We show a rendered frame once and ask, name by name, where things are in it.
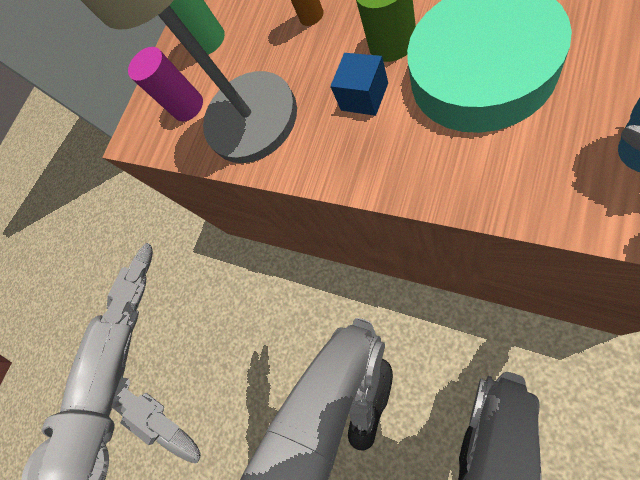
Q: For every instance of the right robot hand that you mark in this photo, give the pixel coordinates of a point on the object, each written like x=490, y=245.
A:
x=631, y=134

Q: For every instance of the desk lamp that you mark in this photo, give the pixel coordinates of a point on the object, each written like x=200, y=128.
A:
x=249, y=117

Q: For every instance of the left robot foot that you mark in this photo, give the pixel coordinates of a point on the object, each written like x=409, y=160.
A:
x=363, y=440

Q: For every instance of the left robot hand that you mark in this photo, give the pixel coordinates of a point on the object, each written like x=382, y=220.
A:
x=95, y=382

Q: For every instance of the left robot arm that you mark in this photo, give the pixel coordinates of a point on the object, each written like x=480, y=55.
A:
x=76, y=448

